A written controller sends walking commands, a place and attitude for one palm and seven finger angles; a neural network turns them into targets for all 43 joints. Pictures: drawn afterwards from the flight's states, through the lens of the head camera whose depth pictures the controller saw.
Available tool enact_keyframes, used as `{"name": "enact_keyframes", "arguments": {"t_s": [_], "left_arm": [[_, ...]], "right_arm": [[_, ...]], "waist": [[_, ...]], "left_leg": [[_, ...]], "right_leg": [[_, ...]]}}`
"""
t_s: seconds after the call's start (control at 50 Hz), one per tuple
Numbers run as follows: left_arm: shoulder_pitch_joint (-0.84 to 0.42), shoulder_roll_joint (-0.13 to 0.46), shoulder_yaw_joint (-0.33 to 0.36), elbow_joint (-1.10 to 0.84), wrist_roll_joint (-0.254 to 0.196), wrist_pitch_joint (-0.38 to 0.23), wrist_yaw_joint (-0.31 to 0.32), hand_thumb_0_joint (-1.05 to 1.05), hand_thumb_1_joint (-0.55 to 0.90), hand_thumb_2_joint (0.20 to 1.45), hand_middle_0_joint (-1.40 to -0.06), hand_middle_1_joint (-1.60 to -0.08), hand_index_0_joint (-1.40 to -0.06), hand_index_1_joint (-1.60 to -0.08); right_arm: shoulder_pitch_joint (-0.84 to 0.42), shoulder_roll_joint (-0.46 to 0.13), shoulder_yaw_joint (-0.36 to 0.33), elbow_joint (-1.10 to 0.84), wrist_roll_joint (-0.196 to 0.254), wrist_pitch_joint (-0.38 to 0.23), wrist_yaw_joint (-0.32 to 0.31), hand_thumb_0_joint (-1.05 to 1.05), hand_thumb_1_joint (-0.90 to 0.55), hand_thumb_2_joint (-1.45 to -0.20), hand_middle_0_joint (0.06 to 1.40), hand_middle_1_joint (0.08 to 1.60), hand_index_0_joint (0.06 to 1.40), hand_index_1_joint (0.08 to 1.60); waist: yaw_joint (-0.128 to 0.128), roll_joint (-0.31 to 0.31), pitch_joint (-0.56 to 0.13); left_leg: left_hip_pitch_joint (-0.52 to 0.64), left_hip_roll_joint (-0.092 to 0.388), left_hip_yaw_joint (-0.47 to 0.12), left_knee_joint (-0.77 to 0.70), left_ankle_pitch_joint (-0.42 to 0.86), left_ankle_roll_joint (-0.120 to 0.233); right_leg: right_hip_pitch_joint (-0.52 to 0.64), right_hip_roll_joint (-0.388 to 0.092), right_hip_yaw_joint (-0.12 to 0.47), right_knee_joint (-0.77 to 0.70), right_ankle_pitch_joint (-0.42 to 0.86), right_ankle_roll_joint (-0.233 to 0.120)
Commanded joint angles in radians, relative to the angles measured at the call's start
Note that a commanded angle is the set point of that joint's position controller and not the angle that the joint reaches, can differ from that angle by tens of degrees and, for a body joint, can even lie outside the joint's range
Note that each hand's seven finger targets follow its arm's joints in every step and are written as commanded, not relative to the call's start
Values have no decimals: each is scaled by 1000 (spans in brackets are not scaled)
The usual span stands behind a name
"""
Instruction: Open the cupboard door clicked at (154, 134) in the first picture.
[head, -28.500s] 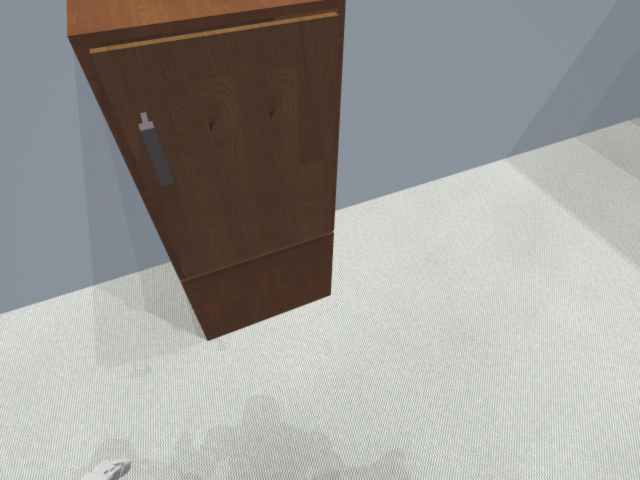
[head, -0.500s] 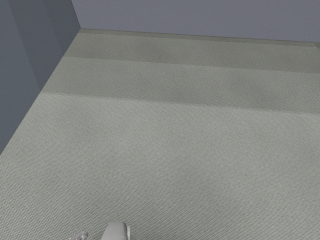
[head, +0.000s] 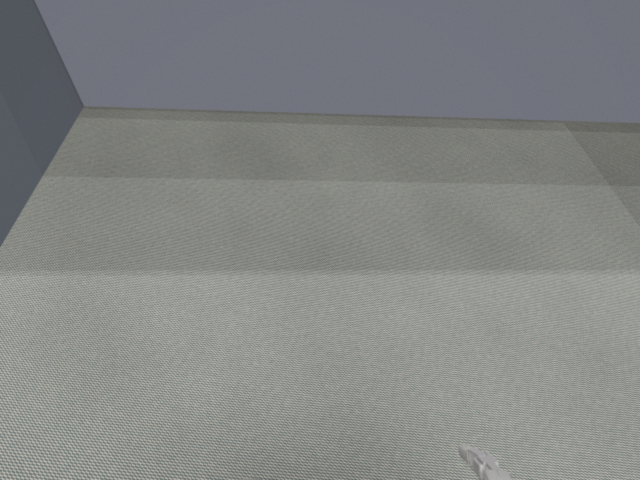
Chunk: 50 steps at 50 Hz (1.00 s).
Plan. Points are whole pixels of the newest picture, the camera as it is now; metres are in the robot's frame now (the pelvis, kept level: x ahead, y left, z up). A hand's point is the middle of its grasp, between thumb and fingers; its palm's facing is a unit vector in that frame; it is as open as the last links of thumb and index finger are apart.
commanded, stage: walk to a spot facing it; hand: left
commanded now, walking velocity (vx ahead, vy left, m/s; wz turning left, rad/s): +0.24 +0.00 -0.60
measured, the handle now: out of the picture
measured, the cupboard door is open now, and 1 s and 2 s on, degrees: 39 39 39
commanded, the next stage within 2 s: turn to face it in 0.16 s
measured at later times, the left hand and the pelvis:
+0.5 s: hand (291, 339) +0.35 +0.08 -0.15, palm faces -0.19 -0.96 -0.18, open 7.4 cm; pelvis +0.18 -0.06 +0.00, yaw -6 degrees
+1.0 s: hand (204, 402) +0.24 +0.20 -0.16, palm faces +0.21 -0.94 -0.25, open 7.4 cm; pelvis +0.21 -0.03 +0.01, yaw +10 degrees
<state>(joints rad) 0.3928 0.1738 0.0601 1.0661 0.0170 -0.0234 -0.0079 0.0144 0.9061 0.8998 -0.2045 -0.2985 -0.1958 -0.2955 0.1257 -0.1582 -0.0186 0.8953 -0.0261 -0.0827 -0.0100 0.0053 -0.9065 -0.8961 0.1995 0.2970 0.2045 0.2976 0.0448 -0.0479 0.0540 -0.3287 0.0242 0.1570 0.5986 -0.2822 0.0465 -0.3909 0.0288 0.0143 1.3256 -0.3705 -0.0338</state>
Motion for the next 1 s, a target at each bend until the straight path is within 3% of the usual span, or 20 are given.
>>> {"name": "enact_keyframes", "arguments": {"t_s": [0.0,0.14,0.22,0.28,0.3,0.32,0.34,0.36,0.38,0.42,0.5,0.68,0.74,0.76,0.78,0.8,0.82,0.86,0.9,0.98], "left_arm": [[-13,19,19,-112,19,8,-24,0,900,900,-200,-300,-200,-300],[-200,8,11,-179,11,31,-39,0,900,900,-200,-300,-200,-300],[-305,31,11,-214,6,26,-37,0,900,900,-200,-300,-200,-300],[-208,55,3,-189,9,5,-17,0,900,900,-200,-300,-200,-300],[-98,74,6,-152,13,-5,-8,0,900,900,-200,-300,-200,-300],[12,147,20,-111,19,-22,8,0,900,900,-200,-300,-200,-300],[95,235,34,-80,8,-36,19,0,900,900,-200,-300,-200,-300],[44,232,13,-88,-12,-39,29,0,900,900,-200,-300,-200,-300],[-64,190,1,-105,-11,-27,38,0,900,900,-200,-300,-200,-300],[-156,148,-7,-130,-8,-20,44,0,900,900,-200,-300,-200,-300],[-239,112,-9,-144,-4,-20,44,0,900,900,-200,-300,-200,-300],[-195,131,33,-154,19,1,46,0,900,900,-200,-300,-200,-300],[-190,161,42,-166,7,10,36,0,900,900,-200,-300,-200,-300],[-186,142,41,-176,0,18,33,0,900,900,-200,-300,-200,-300],[-186,85,28,-210,-6,25,26,0,900,900,-200,-300,-200,-300],[-288,94,18,-254,4,35,29,0,900,900,-200,-300,-200,-300],[-299,106,24,-272,5,35,25,0,900,900,-200,-300,-200,-300],[-272,110,35,-228,10,40,20,0,900,900,-200,-300,-200,-300],[-227,120,33,-201,8,43,12,0,900,900,-200,-300,-200,-300],[-210,123,26,-194,0,46,16,0,900,900,-200,-300,-200,-300]], "right_arm": [[196,-97,-23,45,-1,-15,-25,0,-900,-900,200,300,200,300],[273,-128,-26,79,5,3,-24,0,-900,-900,200,300,200,300],[335,-159,-35,102,1,21,-27,0,-900,-900,200,300,200,300],[345,-166,-32,121,1,32,-27,0,-900,-900,200,300,200,300],[323,-161,-27,123,8,32,-27,0,-900,-900,200,300,200,300],[337,-126,-21,126,22,33,-19,0,-900,-900,200,300,200,300],[420,-67,-12,121,38,36,-19,0,-900,-900,200,300,200,300],[403,-102,-12,131,40,51,-25,0,-900,-900,200,300,200,300],[352,-64,-13,125,38,67,-23,0,-900,-900,200,300,200,300],[340,-55,-11,150,26,88,-18,0,-900,-900,200,300,200,300],[359,-21,-17,166,18,123,-4,0,-900,-900,200,300,200,300],[151,-28,-46,58,12,123,19,0,-900,-900,200,300,200,300],[190,-68,-53,47,8,115,22,0,-900,-900,200,300,200,300],[233,-120,-65,54,5,108,23,0,-900,-900,200,300,200,300],[270,-228,-88,41,-5,102,17,0,-900,-900,200,300,200,300],[309,-277,-97,48,-10,106,1,0,-900,-900,200,300,200,300],[274,-291,-95,37,-11,104,-4,0,-900,-900,200,300,200,300],[159,-241,-80,9,-5,92,-15,0,-900,-900,200,300,200,300],[116,-228,-71,-5,1,84,-16,0,-900,-900,200,300,200,300],[132,-248,-76,3,5,85,-13,0,-900,-900,200,300,200,300]], "waist": [[-17,164,-7],[-36,174,25],[-71,170,25],[-29,166,-62],[28,145,-122],[71,12,-218],[57,-213,-391],[37,-149,-404],[6,-74,-253],[-36,-74,-161],[-101,-33,-97],[-48,-97,-53],[-75,-33,-96],[-98,98,-118],[-116,421,-120],[-158,365,-112],[-127,242,-110],[-78,289,-96],[-54,211,-90],[-58,161,-108]], "left_leg": [[113,282,-155,-335,418,38],[153,233,52,-312,670,30],[246,276,62,-251,778,41],[269,290,28,-87,900,36],[219,265,31,34,847,10],[42,182,58,257,559,-37],[-164,5,18,570,-348,-88],[-92,45,-149,622,-379,-77],[-111,66,-165,604,-348,-77],[-127,84,-169,630,-235,-83],[-60,80,-127,526,-139,-100],[-97,78,-76,219,-180,-96],[58,43,-45,-22,-4,-85],[154,104,-146,-163,105,-53],[236,355,-514,-254,391,73],[222,459,-626,-278,551,192],[170,441,-537,-275,426,201],[145,303,-445,-262,388,126],[154,233,-353,-260,415,84],[204,216,-354,-256,427,98]], "right_leg": [[-210,-105,8,37,112,33],[-212,-102,-106,-374,266,47],[-163,-62,-145,-551,240,17],[49,-31,-136,-677,219,-19],[224,-33,-125,-761,320,-26],[489,-182,8,-785,681,-72],[734,-496,339,-788,1181,-204],[594,-504,277,-855,1124,-246],[451,-468,201,-915,963,-228],[296,-408,97,-957,817,-168],[116,-356,-73,-1029,623,-113],[166,-419,-103,-981,347,-111],[143,-388,-170,-833,296,-45],[68,-337,-211,-701,189,6],[-161,-181,-247,-469,-183,95],[-238,-126,-120,-270,-306,98],[-216,-144,-47,-195,-217,84],[-249,-125,-21,-134,-92,95],[-228,-115,-19,-133,4,109],[-190,-101,-20,-260,4,126]]}}
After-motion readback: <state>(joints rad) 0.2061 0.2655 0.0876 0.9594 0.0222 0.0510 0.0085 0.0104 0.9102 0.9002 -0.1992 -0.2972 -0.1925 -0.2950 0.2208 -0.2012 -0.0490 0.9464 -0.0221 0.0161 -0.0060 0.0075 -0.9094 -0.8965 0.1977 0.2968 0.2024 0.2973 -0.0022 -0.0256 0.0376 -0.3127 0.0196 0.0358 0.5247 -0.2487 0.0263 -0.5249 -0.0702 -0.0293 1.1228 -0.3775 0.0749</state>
